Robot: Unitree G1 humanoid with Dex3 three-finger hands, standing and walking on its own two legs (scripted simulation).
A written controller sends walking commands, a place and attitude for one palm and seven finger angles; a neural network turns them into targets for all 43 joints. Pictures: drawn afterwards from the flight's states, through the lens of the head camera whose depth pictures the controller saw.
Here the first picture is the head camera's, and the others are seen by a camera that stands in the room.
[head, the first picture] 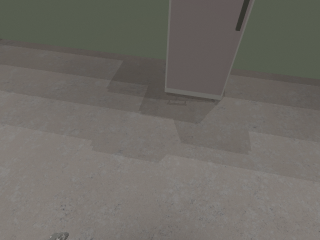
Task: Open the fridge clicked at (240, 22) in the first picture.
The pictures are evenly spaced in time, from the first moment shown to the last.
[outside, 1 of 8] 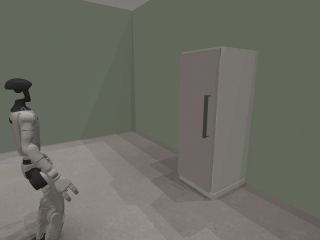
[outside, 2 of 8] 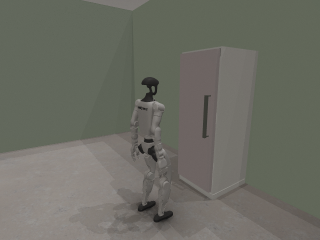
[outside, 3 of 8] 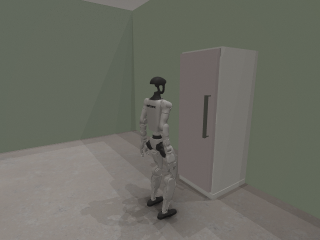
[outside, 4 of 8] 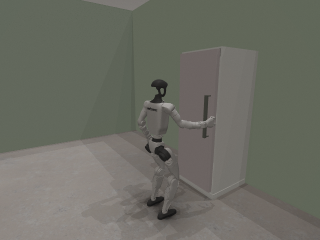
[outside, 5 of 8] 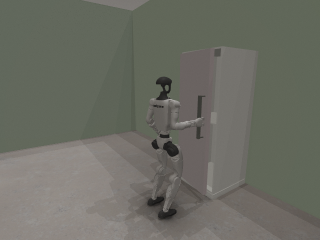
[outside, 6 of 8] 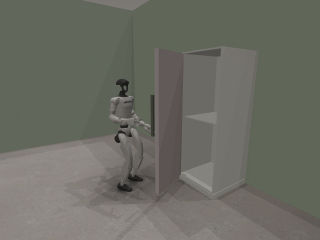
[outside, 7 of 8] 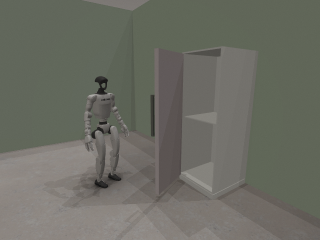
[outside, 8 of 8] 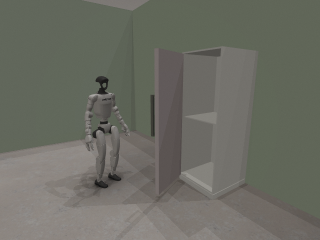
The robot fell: no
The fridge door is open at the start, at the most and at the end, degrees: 0 75 67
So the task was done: yes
